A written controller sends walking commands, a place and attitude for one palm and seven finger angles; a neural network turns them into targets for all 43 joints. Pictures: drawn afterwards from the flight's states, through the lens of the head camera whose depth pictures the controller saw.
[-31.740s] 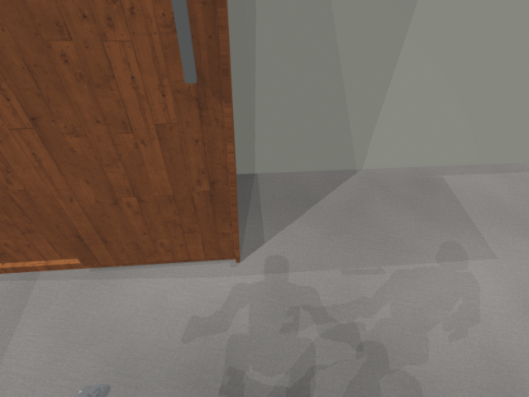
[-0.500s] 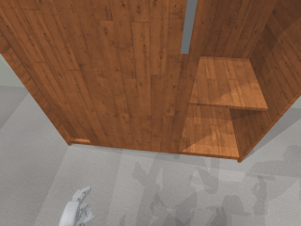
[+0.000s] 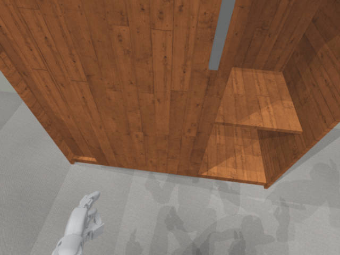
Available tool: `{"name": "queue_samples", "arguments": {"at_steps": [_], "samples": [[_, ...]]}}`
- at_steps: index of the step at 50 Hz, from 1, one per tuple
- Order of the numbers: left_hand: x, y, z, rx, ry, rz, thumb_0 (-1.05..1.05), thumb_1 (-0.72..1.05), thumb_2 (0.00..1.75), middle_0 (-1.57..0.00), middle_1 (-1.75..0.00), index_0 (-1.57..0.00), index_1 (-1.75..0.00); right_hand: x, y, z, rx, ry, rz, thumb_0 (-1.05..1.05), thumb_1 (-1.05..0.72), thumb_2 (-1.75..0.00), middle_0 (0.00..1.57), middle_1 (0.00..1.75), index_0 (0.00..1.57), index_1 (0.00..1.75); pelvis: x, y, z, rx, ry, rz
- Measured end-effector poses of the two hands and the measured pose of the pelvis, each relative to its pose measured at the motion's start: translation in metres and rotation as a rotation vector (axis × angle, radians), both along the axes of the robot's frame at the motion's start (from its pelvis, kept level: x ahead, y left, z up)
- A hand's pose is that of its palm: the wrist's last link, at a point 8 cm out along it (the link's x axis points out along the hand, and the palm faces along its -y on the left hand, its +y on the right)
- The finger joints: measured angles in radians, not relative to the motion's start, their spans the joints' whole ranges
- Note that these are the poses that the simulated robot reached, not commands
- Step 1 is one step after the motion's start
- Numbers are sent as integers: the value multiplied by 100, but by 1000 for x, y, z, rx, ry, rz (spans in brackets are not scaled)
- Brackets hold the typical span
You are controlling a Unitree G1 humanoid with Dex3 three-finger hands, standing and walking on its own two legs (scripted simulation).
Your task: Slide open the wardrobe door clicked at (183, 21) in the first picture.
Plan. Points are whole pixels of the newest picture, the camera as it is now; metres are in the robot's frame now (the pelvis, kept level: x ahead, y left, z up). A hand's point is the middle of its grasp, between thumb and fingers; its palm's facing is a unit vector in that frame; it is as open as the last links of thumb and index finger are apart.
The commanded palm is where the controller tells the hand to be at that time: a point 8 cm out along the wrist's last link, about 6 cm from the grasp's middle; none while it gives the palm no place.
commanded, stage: let the arm hang, fingers relaxed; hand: right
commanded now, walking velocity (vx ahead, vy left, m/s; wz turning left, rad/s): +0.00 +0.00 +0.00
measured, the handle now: (224, 11) +0.60 -0.08 +0.26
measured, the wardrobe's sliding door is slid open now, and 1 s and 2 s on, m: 0.43 0.43 0.43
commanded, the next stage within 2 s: look to check the result in 1.10 s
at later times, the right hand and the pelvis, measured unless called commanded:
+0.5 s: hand out of the picture -0.02 -0.20 -0.17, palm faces -0.03 +0.97 -0.25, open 7.1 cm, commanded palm none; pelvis -0.03 +0.00 +0.01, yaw -1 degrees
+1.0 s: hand out of the picture +0.01 -0.19 -0.17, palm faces -0.04 +0.97 -0.22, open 7.3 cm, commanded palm none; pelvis -0.03 -0.01 +0.01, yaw +1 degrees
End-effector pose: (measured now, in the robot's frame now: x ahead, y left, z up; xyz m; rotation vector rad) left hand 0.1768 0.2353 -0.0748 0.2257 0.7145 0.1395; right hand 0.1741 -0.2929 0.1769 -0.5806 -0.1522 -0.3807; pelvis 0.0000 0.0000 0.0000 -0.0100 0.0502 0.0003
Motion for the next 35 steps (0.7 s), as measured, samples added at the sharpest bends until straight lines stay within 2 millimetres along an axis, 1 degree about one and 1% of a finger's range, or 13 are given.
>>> {"name": "queue_samples", "arguments": {"at_steps": [1, 2, 3, 5, 7, 9, 11, 14, 15, 19, 24, 29, 35], "samples": [[-1, 1, -2, -7, 2, -13, 1, 90, 89, -20, -30, -20, -30, 2, 0, -6, -11, 22, 10, 1, -88, -90, 21, 30, 21, 30, -1, -1, 0, 1, 5, -8], [-3, 3, -7, -15, 21, -32, 1, 90, 89, -20, -30, -20, -30, 6, -3, -22, -1, 85, 16, 1, -89, -90, 21, 30, 21, 30, -3, -2, -1, 0, 9, -18], [-5, 6, -14, -20, 47, -48, 1, 90, 89, -20, -30, -20, -30, 10, -6, -45, 26, 174, 12, 0, -89, -90, 20, 30, 21, 30, -5, -4, -2, -1, 16, -26], [-13, 12, -30, -20, 103, -58, 1, 90, 89, -20, -30, -20, -30, 13, -12, -104, 111, 386, -19, 0, -89, -90, 20, 30, 21, 30, -8, -7, -9, 4, 27, -37], [-27, 15, -42, -17, 171, -46, 1, 90, 89, -20, -30, -20, -30, 3, -9, -169, 221, 620, -67, 0, -89, -90, 20, 30, 20, 30, -12, -8, -12, 1, 20, -43], [-48, 16, -49, -12, 242, -28, 1, 90, 89, -20, -30, -20, -30, -21, 6, -227, 325, 845, -100, 0, -90, -90, 19, 30, 20, 30, -15, -7, -12, -6, 7, -37], [-73, 16, -53, -6, 321, -6, 1, 90, 89, -20, -30, -20, -30, -54, 29, -272, 415, 1048, -108, 0, -90, -90, 19, 29, 20, 30, -17, -5, -11, -10, -5, -29], [-115, 15, -56, 2, 457, 28, 1, 91, 89, -20, -30, -20, -30, -110, 68, -312, 530, 1290, -99, 1, -90, -90, 19, 29, 20, 30, -20, -2, -6, -10, -20, -17], [-130, 14, -57, 4, 503, 39, 1, 91, 89, -20, -30, -20, -30, -126, 76, -318, 571, 1328, -120, 0, -92, -90, 20, 29, 20, 30, -22, -1, -4, -7, -23, -17], [-180, 9, -59, 0, 670, 67, 1, 91, 89, -20, -30, -20, -30, -158, 66, -320, 590, 1372, -208, -4, -100, -90, 21, 30, 21, 30, -27, 3, 1, 5, -29, -21], [-218, 0, -62, -40, 764, 112, 1, 91, 89, -20, -30, -20, -30, -188, 52, -314, 548, 1462, -254, -2, -97, -90, 20, 30, 21, 30, -31, 2, 5, 14, -35, -14], [-231, -11, -66, -80, 779, 133, 1, 91, 89, -20, -30, -20, -30, -198, 45, -308, 520, 1496, -273, -1, -93, -90, 20, 30, 20, 30, -34, -1, 7, 15, -35, -2], [-226, -22, -69, -108, 746, 134, 1, 91, 89, -20, -30, -20, -30, -187, 47, -307, 520, 1466, -249, 0, -91, -90, 20, 30, 20, 30, -34, -5, 8, 13, -40, 7]]}}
